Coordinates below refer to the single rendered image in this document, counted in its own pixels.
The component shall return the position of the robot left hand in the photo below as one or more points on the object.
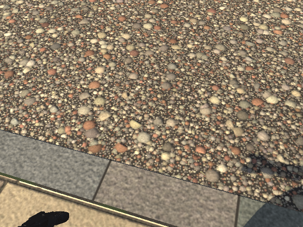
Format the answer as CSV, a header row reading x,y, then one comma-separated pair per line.
x,y
43,219

